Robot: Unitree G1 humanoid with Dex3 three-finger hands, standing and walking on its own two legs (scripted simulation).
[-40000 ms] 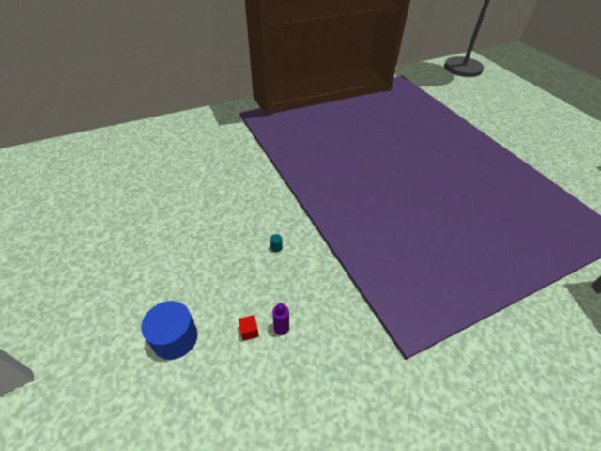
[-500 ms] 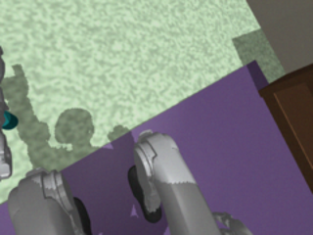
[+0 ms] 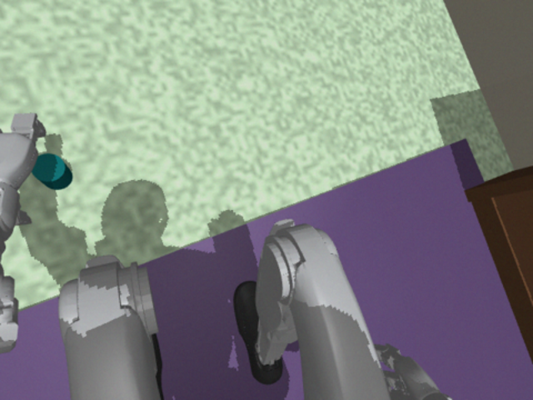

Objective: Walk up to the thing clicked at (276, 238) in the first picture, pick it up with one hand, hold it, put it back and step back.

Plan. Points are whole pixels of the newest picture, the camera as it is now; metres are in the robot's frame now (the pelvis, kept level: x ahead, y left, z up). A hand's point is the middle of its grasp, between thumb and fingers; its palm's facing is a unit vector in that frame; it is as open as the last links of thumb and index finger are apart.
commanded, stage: rest palm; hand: left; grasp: from above
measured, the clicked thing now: (53, 172) +0.49 +0.25 -0.31
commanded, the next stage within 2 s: close in 1.24 s
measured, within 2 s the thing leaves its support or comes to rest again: neither
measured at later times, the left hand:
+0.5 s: hand (36, 163) +0.49 +0.26 -0.24, palm faces -0.47 -0.12 -0.87, open 14.1 cm
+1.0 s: hand (45, 165) +0.49 +0.25 -0.26, palm faces -0.43 -0.08 -0.90, open 14.0 cm
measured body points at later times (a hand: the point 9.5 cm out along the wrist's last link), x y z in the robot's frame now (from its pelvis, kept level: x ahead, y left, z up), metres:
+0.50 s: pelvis +0.00 +0.00 -0.01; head +0.30 +0.06 +0.32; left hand +0.51 +0.26 -0.19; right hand -0.02 -0.25 -0.08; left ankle +0.07 +0.11 -0.29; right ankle +0.11 -0.11 -0.29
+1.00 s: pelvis +0.00 +0.01 -0.01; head +0.28 +0.10 +0.32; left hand +0.51 +0.25 -0.21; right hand +0.02 -0.25 -0.06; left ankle +0.07 +0.12 -0.29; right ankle +0.11 -0.11 -0.29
